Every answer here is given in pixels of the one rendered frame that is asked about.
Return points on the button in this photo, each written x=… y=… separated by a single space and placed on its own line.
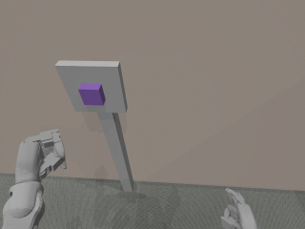
x=92 y=94

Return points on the right robot hand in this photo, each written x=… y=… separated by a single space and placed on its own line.
x=242 y=215

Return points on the left robot hand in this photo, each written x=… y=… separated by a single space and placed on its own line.
x=30 y=156

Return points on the panel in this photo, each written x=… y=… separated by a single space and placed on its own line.
x=73 y=73

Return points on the robot left forearm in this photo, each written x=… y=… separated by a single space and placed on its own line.
x=26 y=207

